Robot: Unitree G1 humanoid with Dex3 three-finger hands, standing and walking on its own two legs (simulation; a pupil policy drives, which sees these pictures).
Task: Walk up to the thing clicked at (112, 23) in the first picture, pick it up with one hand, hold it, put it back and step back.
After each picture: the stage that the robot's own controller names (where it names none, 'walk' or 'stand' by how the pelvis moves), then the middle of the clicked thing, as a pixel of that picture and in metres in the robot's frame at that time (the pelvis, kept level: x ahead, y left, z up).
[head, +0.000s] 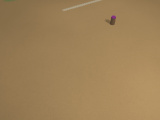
stand; (112, 20) +1.89 -0.52 -0.72
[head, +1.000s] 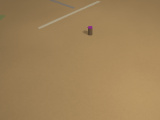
walk; (90, 30) +1.79 -0.06 -0.69
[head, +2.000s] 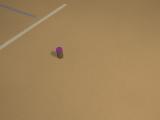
walk; (59, 52) +1.18 +0.24 -0.71
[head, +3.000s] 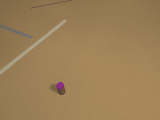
walk; (61, 88) +0.74 +0.22 -0.71
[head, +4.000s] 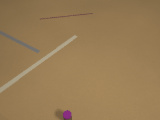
walk; (67, 117) +0.52 +0.12 -0.71
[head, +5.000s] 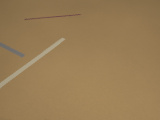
stand; out of the picture +0.42 +0.14 -0.71
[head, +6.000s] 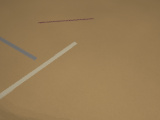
stand; out of the picture +0.39 +0.10 -0.72
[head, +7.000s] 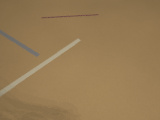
stand; out of the picture +0.35 +0.10 -0.72
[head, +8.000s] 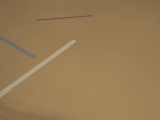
stand; out of the picture +0.37 +0.10 -0.72
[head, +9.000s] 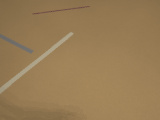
stand; out of the picture +0.38 +0.12 -0.71
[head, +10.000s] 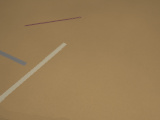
stand; out of the picture +0.34 +0.13 -0.72
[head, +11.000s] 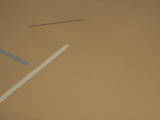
stand; out of the picture +0.35 +0.12 -0.73
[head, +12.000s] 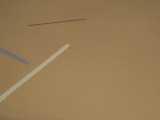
stand; out of the picture +0.34 +0.11 -0.73
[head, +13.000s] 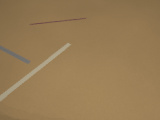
go down; out of the picture +0.35 +0.10 -0.73
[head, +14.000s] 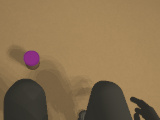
go down; (32, 60) +0.43 +0.18 -0.34
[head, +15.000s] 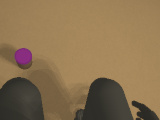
approach; (24, 59) +0.43 +0.20 -0.31
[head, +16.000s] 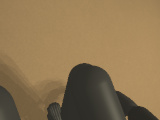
close in; out of the picture +0.40 +0.25 -0.23
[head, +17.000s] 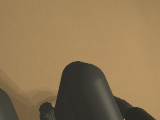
close; out of the picture +0.41 +0.26 -0.21
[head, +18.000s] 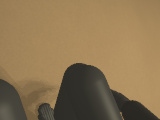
close; out of the picture +0.39 +0.25 -0.23
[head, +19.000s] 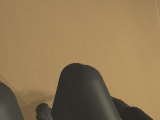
close; out of the picture +0.39 +0.24 -0.23
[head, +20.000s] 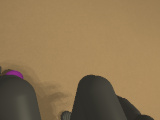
lift; (11, 78) +0.36 +0.19 -0.27
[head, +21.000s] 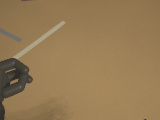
hold; out of the picture +0.34 +0.08 -0.60
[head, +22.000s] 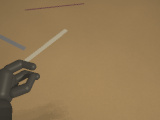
go down; out of the picture +0.33 +0.10 -0.67
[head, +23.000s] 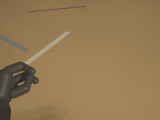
stand; out of the picture +0.34 +0.10 -0.67
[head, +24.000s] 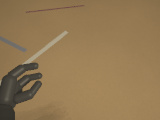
stand; out of the picture +0.34 +0.10 -0.68
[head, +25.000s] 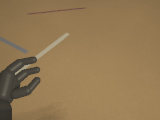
stand; out of the picture +0.34 +0.09 -0.68
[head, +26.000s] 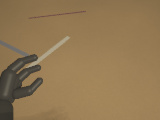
stand; out of the picture +0.33 +0.10 -0.68
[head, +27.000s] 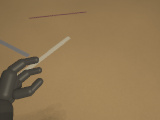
stand; out of the picture +0.33 +0.09 -0.68
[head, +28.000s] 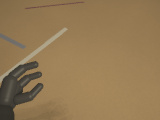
stand; out of the picture +0.34 +0.10 -0.67
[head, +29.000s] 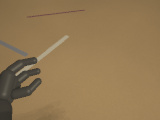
stand; out of the picture +0.33 +0.09 -0.68
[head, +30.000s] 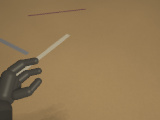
stand; out of the picture +0.34 +0.10 -0.68
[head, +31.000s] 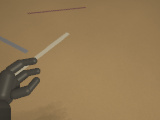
stand; out of the picture +0.33 +0.09 -0.68
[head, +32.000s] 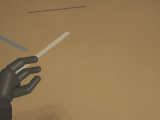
stand; out of the picture +0.34 +0.10 -0.68
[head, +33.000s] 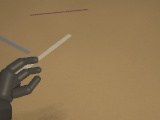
stand; out of the picture +0.34 +0.09 -0.68
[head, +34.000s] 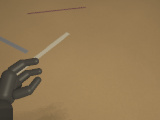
stand; out of the picture +0.33 +0.10 -0.68
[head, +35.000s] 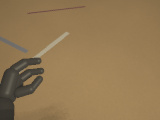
stand; out of the picture +0.34 +0.10 -0.68
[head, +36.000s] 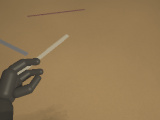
stand; out of the picture +0.33 +0.10 -0.68
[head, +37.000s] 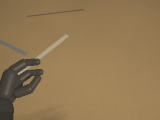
stand; out of the picture +0.34 +0.10 -0.68
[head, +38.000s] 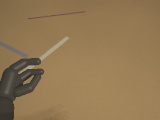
stand; out of the picture +0.33 +0.10 -0.68
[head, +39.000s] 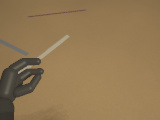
close; out of the picture +0.34 +0.10 -0.68
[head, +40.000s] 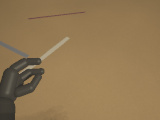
close; out of the picture +0.33 +0.10 -0.68
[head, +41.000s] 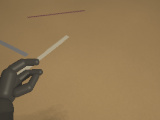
close; out of the picture +0.33 +0.10 -0.68
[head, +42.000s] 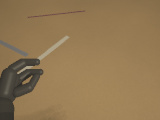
close; out of the picture +0.33 +0.09 -0.68
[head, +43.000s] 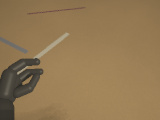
close; out of the picture +0.34 +0.09 -0.68
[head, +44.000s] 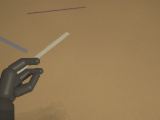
close; out of the picture +0.34 +0.09 -0.68
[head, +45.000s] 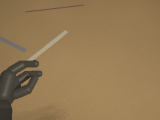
close; out of the picture +0.33 +0.10 -0.68
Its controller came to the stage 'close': yes
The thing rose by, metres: 0.01
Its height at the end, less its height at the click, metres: +0.00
